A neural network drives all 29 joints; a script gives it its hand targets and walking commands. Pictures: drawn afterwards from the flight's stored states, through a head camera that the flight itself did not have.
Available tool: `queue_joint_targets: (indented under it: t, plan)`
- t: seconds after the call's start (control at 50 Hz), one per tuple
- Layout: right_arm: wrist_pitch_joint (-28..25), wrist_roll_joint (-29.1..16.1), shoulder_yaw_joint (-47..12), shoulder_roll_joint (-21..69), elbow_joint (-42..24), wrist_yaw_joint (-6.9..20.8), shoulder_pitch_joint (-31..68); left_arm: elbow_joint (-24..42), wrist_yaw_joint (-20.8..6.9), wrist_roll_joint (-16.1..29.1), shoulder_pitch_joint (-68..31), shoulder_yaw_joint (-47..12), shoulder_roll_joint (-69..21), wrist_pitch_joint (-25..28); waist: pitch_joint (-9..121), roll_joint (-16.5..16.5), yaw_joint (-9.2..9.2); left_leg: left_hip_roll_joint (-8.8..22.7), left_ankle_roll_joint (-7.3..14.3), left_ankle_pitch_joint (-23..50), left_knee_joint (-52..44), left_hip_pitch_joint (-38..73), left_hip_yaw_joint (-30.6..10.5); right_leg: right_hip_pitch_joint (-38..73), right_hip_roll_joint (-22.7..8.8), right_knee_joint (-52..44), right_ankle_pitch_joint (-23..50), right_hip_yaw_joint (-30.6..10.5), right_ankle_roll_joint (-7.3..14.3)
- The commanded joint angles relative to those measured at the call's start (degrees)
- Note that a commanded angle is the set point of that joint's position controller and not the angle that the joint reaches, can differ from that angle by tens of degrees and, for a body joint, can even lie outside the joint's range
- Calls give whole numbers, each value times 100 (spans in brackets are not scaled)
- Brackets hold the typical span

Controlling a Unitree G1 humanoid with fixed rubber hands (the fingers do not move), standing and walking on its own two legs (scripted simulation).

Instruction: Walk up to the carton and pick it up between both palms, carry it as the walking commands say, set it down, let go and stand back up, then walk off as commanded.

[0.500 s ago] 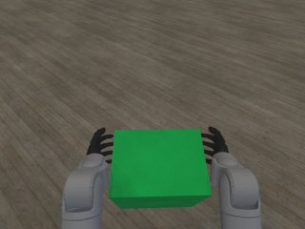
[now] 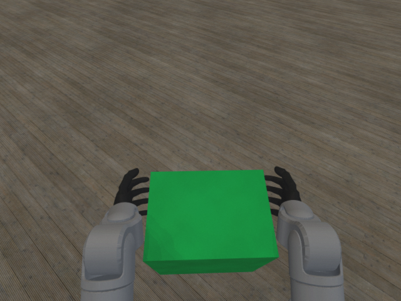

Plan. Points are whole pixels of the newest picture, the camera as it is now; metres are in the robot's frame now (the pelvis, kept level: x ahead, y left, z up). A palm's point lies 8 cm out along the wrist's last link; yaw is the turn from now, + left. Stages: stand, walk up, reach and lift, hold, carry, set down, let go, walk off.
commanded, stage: carry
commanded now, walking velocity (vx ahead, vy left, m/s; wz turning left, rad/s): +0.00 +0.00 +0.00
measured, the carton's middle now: (207, 227) +0.27 +0.00 +0.01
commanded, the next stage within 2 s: none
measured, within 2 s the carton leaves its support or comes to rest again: neither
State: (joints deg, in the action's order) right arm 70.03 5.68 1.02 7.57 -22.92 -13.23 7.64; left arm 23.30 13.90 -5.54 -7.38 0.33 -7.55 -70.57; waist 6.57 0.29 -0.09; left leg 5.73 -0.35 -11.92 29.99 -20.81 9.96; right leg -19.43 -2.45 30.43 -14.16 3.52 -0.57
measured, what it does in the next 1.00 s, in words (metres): walks ahead: left foot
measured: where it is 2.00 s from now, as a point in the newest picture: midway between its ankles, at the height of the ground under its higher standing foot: (203, 200)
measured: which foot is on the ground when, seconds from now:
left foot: down 0.00-0.80, up 0.82-0.94, down 0.96-1.00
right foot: down 0.00-0.98, up 1.00-1.00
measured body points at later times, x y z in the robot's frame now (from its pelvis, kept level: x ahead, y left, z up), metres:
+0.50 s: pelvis +0.03 -0.01 +0.00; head +0.00 -0.01 +0.45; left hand +0.29 +0.14 +0.10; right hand +0.30 -0.15 +0.10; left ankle +0.03 +0.12 -0.73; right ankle +0.01 -0.13 -0.73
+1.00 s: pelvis +0.25 +0.00 -0.01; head +0.28 +0.00 +0.44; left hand +0.51 +0.15 +0.08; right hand +0.52 -0.14 +0.08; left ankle +0.28 +0.06 -0.74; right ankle +0.04 -0.11 -0.68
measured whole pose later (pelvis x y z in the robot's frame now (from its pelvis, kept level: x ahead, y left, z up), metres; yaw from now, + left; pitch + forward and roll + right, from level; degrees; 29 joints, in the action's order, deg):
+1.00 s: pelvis +0.25 +0.00 -0.01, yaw -2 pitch +4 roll +1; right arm 69.1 4.7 -1.7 7.4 -28.9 -14.0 5.6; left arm 32.1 13.8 -3.5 -3.1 0.6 -7.3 -69.7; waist 0.9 0.4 2.4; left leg 1.2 4.2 -11.5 30.8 -21.5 15.3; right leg -6.9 -4.9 46.3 -22.8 5.4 -0.3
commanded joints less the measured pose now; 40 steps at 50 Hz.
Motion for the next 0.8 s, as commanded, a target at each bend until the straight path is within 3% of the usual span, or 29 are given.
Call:
queue_joint_targets:
  t: [0.0, 0.24, 0.28, 0.32, 0.36, 0.42, 0.52, 0.56, 0.6, 0.64, 0.68, 0.7, 0.72, 0.74, 0.76, 0.78]
  plan:
    - [-99, -1962, -3052, 5417, -470, 1350, 1960, 499, -1362, 1978, -1993, -3074, -5392, 120, 1031, -33, 0, 450, 104, 436, -428, 800, -585, 41, -485, -563, 498, -462, 248]
    - [-91, -1971, -3053, 5412, -478, 1350, 1954, 522, -1366, 1979, -1980, -3091, -5396, 117, 1033, -31, -3, 452, 90, 474, -412, 817, -583, 54, -486, -564, 548, -462, 255]
    - [-83, -1989, -3101, 5425, -526, 1362, 2048, 559, -1365, 1971, -2007, -3119, -5381, 114, 991, 4, 33, 402, 23, -529, -594, 845, -509, 51, -514, -791, -453, -433, 194]
    - [-46, -1988, -3091, 5384, -547, 1358, 2091, 609, -1369, 2001, -2063, -3144, -5355, 80, 718, -127, 47, 399, 107, -1920, -902, 827, -701, -273, -335, -813, -1779, -285, 187]
    - [1, -1959, -3052, 5350, -510, 1339, 2036, 638, -1384, 2027, -2101, -3140, -5327, 32, 465, -240, 23, 502, 170, -2337, -1156, 855, -909, -447, -267, -818, -1917, -181, 166]
    - [63, -1920, -3034, 5334, -494, 1295, 1925, 663, -1394, 2086, -2079, -3135, -5334, -40, 462, -192, 11, 502, 171, -2080, -1087, 919, -868, -199, -308, -864, -1541, -124, 172]
    - [125, -1960, -3069, 5308, -546, 1284, 2020, 595, -1363, 2067, -2055, -3094, -5316, -121, 302, 351, 19, 206, -5, -1488, -358, 487, -375, 361, -725, -1353, -1861, -747, 403]
    - [149, -2020, -3101, 5323, -585, 1292, 2088, 604, -1337, 2038, -2070, -3084, -5326, -134, 260, 440, 15, 210, -28, -1140, -259, 497, -299, 506, -787, -1279, -1648, -777, 470]
    - [161, -2038, -3088, 5345, -555, 1295, 2064, 641, -1323, 2030, -2118, -3101, -5342, -141, 269, 178, -18, 302, 20, -817, -346, 813, -426, 411, -697, -899, -1139, -515, 412]
    - [157, -2041, -3057, 5368, -500, 1286, 1920, 716, -1332, 2049, -2173, -3124, -5368, -147, 415, -385, -82, 540, 167, -292, -561, 1609, -822, -33, -452, -111, -456, 30, 235]
    - [142, -2019, -3050, 5389, -466, 1246, 1732, 770, -1360, 2086, -2150, -3122, -5398, -162, 666, -896, -118, 840, 420, 740, -582, 2559, -1264, -666, -269, 673, 69, 528, 68]
    - [124, -2023, -3083, 5417, -511, 1221, 1716, 793, -1381, 2115, -2136, -3127, -5422, -159, 690, -965, -86, 882, 501, 1388, -513, 2745, -1283, -769, -132, 657, -13, 722, 46]
    - [108, -2018, -3105, 5436, -581, 1204, 1761, 776, -1399, 2147, -2117, -3137, -5473, -154, 667, -841, -24, 806, 465, 2328, -218, 2549, -1015, -436, 6, 252, -222, 806, 102]
    - [94, -2063, -3173, 5467, -719, 1206, 1930, 731, -1402, 2160, -1994, -3110, -5515, -116, 741, -358, 108, 500, 209, 3585, 635, 1907, -335, 597, -12, -341, 188, 645, 242]
    - [81, -2115, -3241, 5391, -887, 1224, 2080, 718, -1392, 2161, -1793, -3086, -5509, -70, 924, 254, 259, 257, -115, 3953, 1783, 637, 207, 2168, -190, -649, 1541, 214, 415]
    - [72, -2136, -3265, 5334, -966, 1240, 2124, 676, -1371, 2108, -1578, -3024, -5431, -32, 925, 1455, 409, -68, -300, 1337, 3152, -1280, 520, 3699, -922, -857, 4115, -749, 641]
